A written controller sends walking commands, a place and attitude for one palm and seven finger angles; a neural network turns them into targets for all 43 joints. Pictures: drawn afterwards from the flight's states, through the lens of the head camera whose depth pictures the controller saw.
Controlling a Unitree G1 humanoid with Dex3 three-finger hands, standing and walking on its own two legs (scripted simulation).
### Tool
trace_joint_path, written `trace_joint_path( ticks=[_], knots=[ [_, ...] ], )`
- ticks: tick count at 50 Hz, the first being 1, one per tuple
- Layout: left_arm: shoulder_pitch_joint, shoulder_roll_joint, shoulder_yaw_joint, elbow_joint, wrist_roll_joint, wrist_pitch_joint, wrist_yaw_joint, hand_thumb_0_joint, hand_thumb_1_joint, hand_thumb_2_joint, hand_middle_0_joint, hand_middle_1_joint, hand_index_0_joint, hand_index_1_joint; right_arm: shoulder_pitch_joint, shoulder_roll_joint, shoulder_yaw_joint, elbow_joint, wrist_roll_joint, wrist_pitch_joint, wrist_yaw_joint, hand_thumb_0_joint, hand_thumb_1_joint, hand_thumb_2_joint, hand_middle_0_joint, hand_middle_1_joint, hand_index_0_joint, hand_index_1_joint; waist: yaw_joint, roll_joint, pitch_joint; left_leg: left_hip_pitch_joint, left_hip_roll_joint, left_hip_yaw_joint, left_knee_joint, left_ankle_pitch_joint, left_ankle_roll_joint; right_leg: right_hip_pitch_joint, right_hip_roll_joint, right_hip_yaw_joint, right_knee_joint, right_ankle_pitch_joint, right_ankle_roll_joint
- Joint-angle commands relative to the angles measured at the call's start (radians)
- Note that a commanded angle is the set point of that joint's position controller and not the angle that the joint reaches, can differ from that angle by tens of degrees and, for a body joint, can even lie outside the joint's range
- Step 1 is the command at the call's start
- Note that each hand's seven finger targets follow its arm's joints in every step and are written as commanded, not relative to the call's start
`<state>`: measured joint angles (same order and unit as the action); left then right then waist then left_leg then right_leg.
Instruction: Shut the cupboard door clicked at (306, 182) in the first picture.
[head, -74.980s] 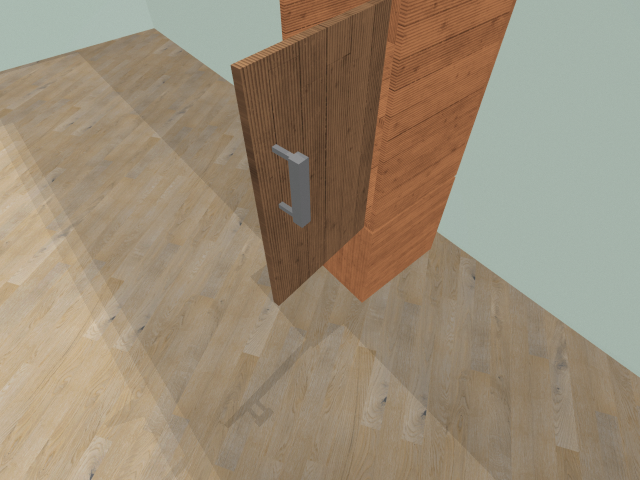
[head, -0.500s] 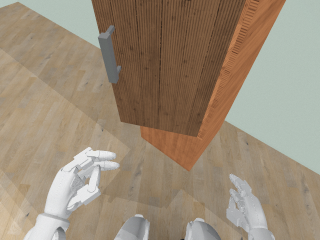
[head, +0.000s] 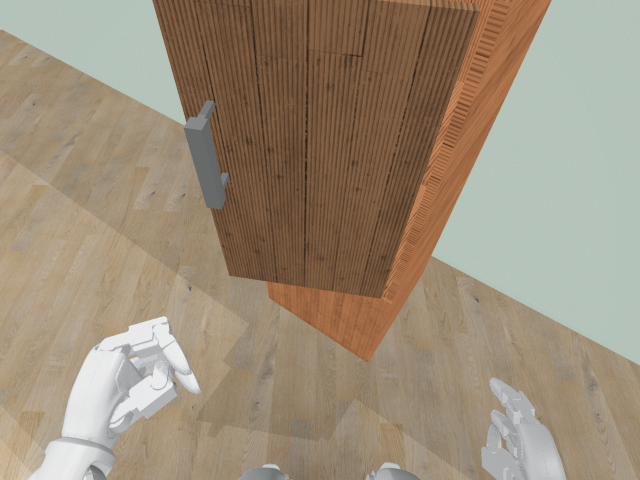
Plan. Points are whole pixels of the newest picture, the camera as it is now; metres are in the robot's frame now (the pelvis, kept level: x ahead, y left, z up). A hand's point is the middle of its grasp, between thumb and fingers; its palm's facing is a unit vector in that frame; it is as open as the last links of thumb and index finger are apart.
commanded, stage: raise the hand and make a fist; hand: left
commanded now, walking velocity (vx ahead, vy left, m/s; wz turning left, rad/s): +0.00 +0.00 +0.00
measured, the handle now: (212, 157) +0.52 +0.19 +0.10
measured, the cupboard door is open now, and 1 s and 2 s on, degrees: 26 26 26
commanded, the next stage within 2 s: bring the fist close to the handle in 0.78 s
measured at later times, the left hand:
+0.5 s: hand (158, 349) +0.23 +0.18 +0.10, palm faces -0.07 -1.00 -0.05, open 3.1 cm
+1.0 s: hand (172, 355) +0.23 +0.17 +0.09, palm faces -0.07 -1.00 -0.06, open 3.1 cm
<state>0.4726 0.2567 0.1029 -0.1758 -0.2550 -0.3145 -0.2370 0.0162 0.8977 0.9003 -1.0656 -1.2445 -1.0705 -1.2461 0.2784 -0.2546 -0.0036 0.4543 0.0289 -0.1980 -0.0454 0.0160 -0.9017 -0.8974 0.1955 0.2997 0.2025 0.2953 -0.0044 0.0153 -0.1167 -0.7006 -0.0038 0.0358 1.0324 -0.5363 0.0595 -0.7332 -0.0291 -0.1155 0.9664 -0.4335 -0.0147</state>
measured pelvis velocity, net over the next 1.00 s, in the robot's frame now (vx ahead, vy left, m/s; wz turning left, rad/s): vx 0.00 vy -0.02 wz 0.02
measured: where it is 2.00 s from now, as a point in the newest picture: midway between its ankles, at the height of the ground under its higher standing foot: outside the picture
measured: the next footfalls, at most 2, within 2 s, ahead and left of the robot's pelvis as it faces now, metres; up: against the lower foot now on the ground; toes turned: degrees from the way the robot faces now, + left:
none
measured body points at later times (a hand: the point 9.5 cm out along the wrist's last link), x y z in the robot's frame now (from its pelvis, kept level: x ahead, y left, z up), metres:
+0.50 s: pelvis +0.01 -0.01 +0.02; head +0.04 -0.01 +0.47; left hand +0.23 +0.24 +0.10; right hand +0.18 -0.24 -0.05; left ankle -0.01 +0.08 -0.68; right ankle +0.03 -0.12 -0.68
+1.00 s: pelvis +0.00 -0.02 +0.02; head +0.03 -0.03 +0.47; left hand +0.23 +0.22 +0.10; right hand +0.18 -0.25 -0.05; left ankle -0.01 +0.08 -0.68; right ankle +0.03 -0.12 -0.68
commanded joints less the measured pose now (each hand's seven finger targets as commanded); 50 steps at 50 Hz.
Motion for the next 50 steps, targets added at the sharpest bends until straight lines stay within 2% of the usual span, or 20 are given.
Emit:
trace_joint_path(
  ticks=[1,3,7,8,11,14,17,21,27,30,31,36,38,41,44,46,48,50],
  knots=[
    [-0.05,0.089,0.071,-0.206,-0.013,-0.052,-0.013,0.0,0.9,0.9,-1.245,-1.44,-1.245,-1.44,-0.023,-0.116,-0.031,-0.154,0.001,-0.039,-0.001,0.0,-0.9,-0.9,0.2,0.3,0.2,0.3,-0.003,0.059,-0.152,0.119,0.013,-0.104,-0.201,0.445,-0.068,0.161,0.045,0.024,-0.1,0.247,-0.018],
    [-0.066,0.095,0.077,-0.192,-0.016,-0.037,-0.025,0.0,0.9,0.9,-1.282,-1.48,-1.282,-1.48,-0.02,-0.12,-0.032,-0.155,0.004,-0.036,-0.001,0.0,-0.9,-0.9,0.2,0.3,0.2,0.3,-0.008,0.036,-0.153,0.125,0.014,-0.104,-0.21,0.425,-0.07,0.171,0.043,0.024,-0.113,0.246,-0.015],
    [-0.107,0.123,0.108,-0.205,-0.028,-0.014,-0.041,0.0,0.9,0.9,-1.3,-1.5,-1.3,-1.5,-0.026,-0.118,-0.021,-0.153,0.006,-0.038,-0.003,0.0,-0.9,-0.9,0.2,0.3,0.2,0.3,0.001,0.071,-0.179,0.164,0.014,-0.106,-0.224,0.474,-0.073,0.21,0.043,0.025,-0.125,0.286,-0.018],
    [-0.104,0.116,0.114,-0.189,-0.033,-0.009,-0.043,0.0,0.9,0.9,-1.3,-1.5,-1.3,-1.5,-0.024,-0.117,-0.019,-0.15,0.007,-0.037,-0.003,0.0,-0.9,-0.9,0.2,0.3,0.2,0.3,-0.001,0.048,-0.165,0.165,0.017,-0.106,-0.229,0.473,-0.074,0.211,0.045,0.023,-0.133,0.286,-0.017],
    [-0.151,0.14,0.135,-0.176,-0.042,0.0,-0.054,0.0,0.9,0.9,-1.3,-1.5,-1.3,-1.5,-0.034,-0.121,-0.012,-0.14,0.005,-0.04,-0.005,0.0,-0.9,-0.9,0.2,0.3,0.2,0.3,-0.001,0.054,-0.153,0.165,0.01,-0.103,-0.238,0.446,-0.069,0.231,0.045,0.029,-0.148,0.287,-0.019],
    [-0.171,0.134,0.138,-0.144,-0.054,0.011,-0.07,0.0,0.9,0.9,-1.3,-1.5,-1.3,-1.5,-0.04,-0.121,-0.009,-0.136,0.01,-0.045,-0.009,0.0,-0.9,-0.9,0.2,0.3,0.2,0.3,-0.005,0.017,-0.135,0.155,0.008,-0.096,-0.253,0.387,-0.062,0.245,0.041,0.033,-0.175,0.262,-0.014],
    [-0.202,0.16,0.16,-0.148,-0.06,0.02,-0.082,0.0,0.9,0.9,-1.3,-1.5,-1.3,-1.5,-0.049,-0.124,-0.006,-0.13,0.012,-0.053,-0.013,0.0,-0.9,-0.9,0.2,0.3,0.2,0.3,0.004,0.046,-0.156,0.17,0.005,-0.092,-0.264,0.401,-0.059,0.279,0.035,0.041,-0.188,0.277,-0.017],
    [-0.191,0.147,0.162,-0.105,-0.075,0.029,-0.094,0.0,0.9,0.9,-1.3,-1.5,-1.3,-1.5,-0.053,-0.124,-0.005,-0.119,0.013,-0.066,-0.014,0.0,-0.9,-0.9,0.2,0.3,0.2,0.3,0.007,0.022,-0.129,0.171,0.001,-0.087,-0.277,0.391,-0.056,0.297,0.033,0.047,-0.212,0.275,-0.016],
    [-0.189,0.151,0.168,-0.106,-0.07,0.015,-0.088,0.0,0.9,0.9,-1.3,-1.5,-1.3,-1.5,-0.051,-0.127,-0.015,-0.114,0.011,-0.077,-0.01,0.0,-0.9,-0.9,0.2,0.3,0.2,0.3,0.011,0.003,-0.134,0.17,-0.003,-0.077,-0.283,0.39,-0.053,0.309,0.027,0.057,-0.22,0.283,-0.012],
    [-0.197,0.151,0.167,-0.105,-0.066,-0.001,-0.081,0.0,0.9,0.9,-1.3,-1.5,-1.3,-1.5,-0.049,-0.126,-0.016,-0.111,0.011,-0.079,-0.01,0.0,-0.9,-0.9,0.2,0.3,0.2,0.3,0.009,0.023,-0.12,0.163,-0.005,-0.071,-0.283,0.353,-0.051,0.293,0.025,0.063,-0.228,0.245,-0.01],
    [-0.203,0.157,0.173,-0.098,-0.067,-0.003,-0.079,0.0,0.9,0.9,-1.3,-1.5,-1.3,-1.5,-0.051,-0.127,-0.015,-0.108,0.009,-0.078,-0.01,0.0,-0.9,-0.9,0.2,0.3,0.2,0.3,0.01,-0.003,-0.108,0.152,-0.005,-0.073,-0.283,0.343,-0.048,0.302,0.026,0.069,-0.234,0.231,-0.013],
    [-0.209,0.157,0.164,-0.109,-0.065,-0.018,-0.08,0.0,0.9,0.9,-1.3,-1.5,-1.3,-1.5,-0.055,-0.128,-0.016,-0.106,0.012,-0.082,-0.011,0.0,-0.9,-0.9,0.2,0.3,0.2,0.3,0.004,0.02,-0.106,0.15,-0.007,-0.067,-0.277,0.317,-0.043,0.298,0.023,0.083,-0.245,0.199,-0.012],
    [-0.206,0.158,0.165,-0.113,-0.061,-0.021,-0.079,0.0,0.9,0.9,-1.3,-1.5,-1.3,-1.5,-0.054,-0.126,-0.015,-0.105,0.012,-0.084,-0.01,0.0,-0.9,-0.9,0.2,0.3,0.2,0.3,0.007,0.036,-0.125,0.154,-0.007,-0.066,-0.278,0.32,-0.043,0.303,0.02,0.083,-0.242,0.204,-0.011],
    [-0.201,0.157,0.165,-0.092,-0.065,-0.018,-0.083,0.0,0.9,0.9,-1.3,-1.5,-1.3,-1.5,-0.058,-0.128,-0.016,-0.101,0.012,-0.083,-0.012,0.0,-0.9,-0.9,0.2,0.3,0.2,0.3,0.002,0.008,-0.103,0.144,-0.006,-0.067,-0.272,0.315,-0.041,0.296,0.023,0.087,-0.248,0.199,-0.009],
    [-0.205,0.147,0.157,-0.099,-0.066,-0.016,-0.086,0.0,0.9,0.9,-1.3,-1.5,-1.3,-1.5,-0.058,-0.125,-0.014,-0.102,0.014,-0.085,-0.012,0.0,-0.9,-0.9,0.2,0.3,0.2,0.3,0.001,0.021,-0.111,0.15,-0.007,-0.067,-0.276,0.308,-0.042,0.296,0.02,0.086,-0.25,0.19,-0.008],
    [-0.292,0.154,0.146,-0.09,-0.064,-0.017,-0.082,0.0,0.9,0.9,-1.3,-1.5,-1.3,-1.5,-0.056,-0.133,-0.009,-0.091,0.011,-0.083,-0.017,0.0,-0.9,-0.9,0.2,0.3,0.2,0.3,-0.014,0.013,-0.086,0.143,-0.006,-0.073,-0.272,0.294,-0.039,0.276,0.024,0.084,-0.249,0.176,-0.007],
    [-0.387,0.161,0.14,-0.067,-0.055,-0.018,-0.08,0.0,0.9,0.9,-1.3,-1.5,-1.3,-1.5,-0.054,-0.135,-0.008,-0.077,0.013,-0.081,-0.023,0.0,-0.9,-0.9,0.2,0.3,0.2,0.3,-0.027,0.027,-0.092,0.149,-0.005,-0.075,-0.272,0.264,-0.039,0.253,0.022,0.086,-0.252,0.142,-0.005],
    [-0.454,0.169,0.146,-0.012,-0.054,-0.013,-0.082,0.0,0.9,0.9,-1.3,-1.5,-1.3,-1.5,-0.053,-0.139,-0.008,-0.062,0.015,-0.081,-0.031,0.0,-0.9,-0.9,0.2,0.3,0.2,0.3,-0.031,0.002,-0.098,0.142,-0.006,-0.076,-0.273,0.241,-0.038,0.253,0.02,0.09,-0.258,0.109,-0.002]
  ],
)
